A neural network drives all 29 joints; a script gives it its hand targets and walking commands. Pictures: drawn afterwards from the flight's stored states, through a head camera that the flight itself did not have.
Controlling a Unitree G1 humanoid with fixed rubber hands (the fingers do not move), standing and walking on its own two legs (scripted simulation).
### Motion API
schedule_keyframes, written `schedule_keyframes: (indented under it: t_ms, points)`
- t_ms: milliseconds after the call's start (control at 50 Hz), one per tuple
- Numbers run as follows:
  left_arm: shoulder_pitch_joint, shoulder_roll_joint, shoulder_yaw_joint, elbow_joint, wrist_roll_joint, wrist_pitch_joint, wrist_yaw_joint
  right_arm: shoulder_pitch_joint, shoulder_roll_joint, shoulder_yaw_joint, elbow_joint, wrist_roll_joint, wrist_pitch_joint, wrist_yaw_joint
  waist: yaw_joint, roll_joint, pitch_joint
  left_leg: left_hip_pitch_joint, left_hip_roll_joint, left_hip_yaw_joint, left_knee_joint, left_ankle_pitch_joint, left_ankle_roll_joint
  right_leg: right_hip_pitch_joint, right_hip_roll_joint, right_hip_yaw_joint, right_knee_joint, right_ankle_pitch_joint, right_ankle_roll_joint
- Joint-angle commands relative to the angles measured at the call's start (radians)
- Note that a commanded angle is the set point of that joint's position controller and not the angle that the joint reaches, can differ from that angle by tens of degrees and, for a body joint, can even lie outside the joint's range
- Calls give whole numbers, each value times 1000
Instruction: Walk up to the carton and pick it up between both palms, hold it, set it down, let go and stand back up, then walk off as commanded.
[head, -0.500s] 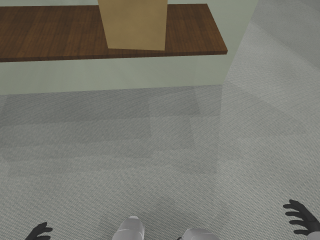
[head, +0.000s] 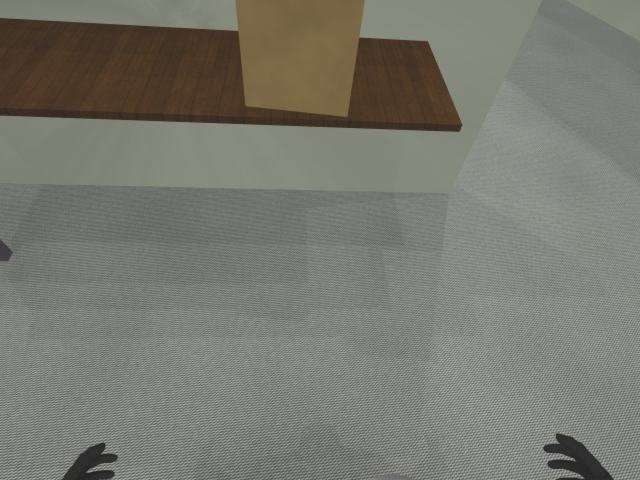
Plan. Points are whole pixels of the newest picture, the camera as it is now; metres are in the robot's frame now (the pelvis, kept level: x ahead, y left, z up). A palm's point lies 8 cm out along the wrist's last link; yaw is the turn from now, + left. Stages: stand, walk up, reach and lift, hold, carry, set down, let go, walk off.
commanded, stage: stand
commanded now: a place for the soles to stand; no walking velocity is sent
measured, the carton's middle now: (303, 31) +1.01 +0.03 +0.03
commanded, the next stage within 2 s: none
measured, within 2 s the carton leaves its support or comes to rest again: neither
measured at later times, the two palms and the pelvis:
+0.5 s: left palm (101, 472) +0.14 +0.27 -0.09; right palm out of the picture +0.11 -0.35 -0.09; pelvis +0.01 -0.03 +0.01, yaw -1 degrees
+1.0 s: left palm out of the picture +0.14 +0.30 -0.09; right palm out of the picture +0.10 -0.35 -0.09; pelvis +0.02 -0.03 +0.01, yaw -2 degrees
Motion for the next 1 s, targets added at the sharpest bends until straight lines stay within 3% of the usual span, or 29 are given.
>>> schedule_keyframes:
  t_ms: [0,20,40,80,120,160,220,240,300,340,360,420,480,500,520,560,580,640,680,700,760,780,800,860,880,920,940,960,980]
  points:
    - [6,136,35,-24,22,-35,11,-30,-168,-44,-31,14,5,2,6,147,-105,-67,158,-131,-92,181,43,194,-74,72,-173,144,-16]
    - [-30,146,31,-33,24,-47,12,-30,-135,-35,-31,20,4,7,-12,107,-126,-86,115,-120,-94,130,11,209,-120,156,-147,181,-53]
    - [-64,152,32,-21,25,-46,8,-35,-132,-29,-4,21,6,4,-25,64,-118,-21,93,-116,-120,34,3,111,-142,192,-177,88,-85]
    - [-59,131,9,6,17,-47,1,-92,-159,-34,33,11,-3,1,-18,108,-48,12,101,-106,-166,-3,5,36,-123,154,-194,87,-61]
    - [-83,133,4,16,15,-49,-2,-99,-173,-33,43,9,-4,1,-14,57,-46,-1,106,-124,-174,15,6,50,-112,139,-213,79,-47]
    - [-82,126,3,34,12,-51,-2,-105,-153,-25,66,9,-9,3,-16,78,-72,45,102,-84,-183,87,-2,58,-141,158,-212,167,-55]
    - [-100,121,-6,61,13,-51,3,-125,-146,-26,88,9,-7,2,-9,25,-130,79,109,-72,-181,201,-5,128,-125,110,-185,270,-52]
    - [-101,108,-6,75,6,-48,5,-134,-144,-22,101,7,-3,1,-4,46,-102,80,107,-72,-177,203,-7,109,-130,126,-215,267,-52]
    - [-128,124,-1,90,12,-51,6,-139,-152,-21,122,14,-5,3,-6,-7,-109,66,94,-52,-177,161,-7,144,-138,135,-225,307,-56]
    - [-149,126,0,96,10,-44,5,-130,-141,-23,137,12,2,2,-21,-12,-119,99,99,-43,-193,179,-10,134,-136,109,-211,292,-53]
    - [-137,107,-4,96,8,-41,6,-150,-136,-19,133,7,-4,3,-7,35,-126,101,108,-44,-192,198,-5,143,-135,129,-218,297,-53]
    - [-162,115,-1,114,11,-43,9,-156,-141,-21,163,14,5,2,-16,-2,-105,107,101,-46,-209,187,-7,130,-136,126,-234,300,-59]
    - [-158,113,-5,130,5,-34,7,-167,-150,-21,169,3,3,1,-2,52,-106,96,108,-38,-212,193,-4,141,-133,128,-231,294,-56]
    - [-175,121,-2,139,10,-38,8,-165,-141,-23,177,8,4,3,-10,3,-130,107,112,-42,-218,195,-5,165,-138,120,-230,303,-56]
    - [-176,116,-5,132,9,-34,10,-165,-127,-16,173,7,4,0,-10,51,-122,114,121,-41,-224,223,-9,148,-146,129,-221,300,-56]
    - [-162,118,1,143,9,-32,7,-171,-141,-19,174,10,5,0,1,21,-106,109,111,-49,-219,220,1,133,-117,114,-237,264,-46]
    - [-171,121,4,137,14,-30,8,-170,-128,-21,166,7,6,2,-13,35,-94,106,108,-28,-214,176,-3,123,-131,122,-229,240,-54]
    - [-201,118,7,141,13,-26,8,-156,-136,-14,181,7,11,-1,-13,21,-80,89,100,-22,-216,193,-3,138,-129,118,-242,245,-52]
    - [-185,109,-1,134,9,-23,5,-169,-126,-18,166,3,9,-1,-11,69,-111,121,119,-35,-235,208,1,123,-131,118,-224,237,-54]
    - [-163,149,1,165,4,-29,9,-139,-168,-19,190,13,11,2,-1,82,-158,132,123,-39,-237,134,-14,138,-127,108,-234,177,-26]
    - [-182,150,-4,174,11,-25,9,-152,-157,-9,192,18,7,0,1,40,-80,75,129,-46,-243,92,-17,103,-121,113,-248,147,-24]
    - [-172,153,-6,181,7,-29,7,-134,-156,-7,193,12,4,0,10,69,-88,83,130,-34,-234,110,-17,105,-128,122,-238,164,-30]
    - [-178,146,-12,189,15,-29,10,-139,-151,-7,197,13,4,-2,-9,87,-76,95,134,-39,-242,117,-11,96,-128,134,-236,200,-30]
    - [-166,140,-16,186,-4,-32,11,-135,-163,2,206,20,7,-2,9,60,-126,110,130,-41,-230,198,-9,135,-129,123,-213,334,-30]
    - [-182,153,-22,192,5,-32,15,-140,-155,-6,202,15,6,1,-13,41,-125,134,136,-35,-245,211,-20,127,-122,93,-197,333,-24]
    - [-168,154,-14,197,8,-31,14,-147,-178,-8,204,12,6,-3,18,82,-98,111,135,-30,-230,222,-16,134,-134,119,-202,355,-32]
    - [-152,146,-23,200,6,-28,13,-144,-182,-4,196,18,6,-2,7,91,-134,124,138,-35,-221,253,-16,148,-130,107,-189,369,-29]
    - [-184,168,-19,206,4,-26,12,-141,-164,-4,195,17,2,-1,-10,60,-139,125,143,-21,-235,255,-17,142,-135,100,-191,364,-28]
    - [-155,140,-22,198,5,-27,12,-134,-163,-1,196,24,2,-7,2,6,-162,139,144,-49,-225,245,-15,157,-126,87,-193,370,-25]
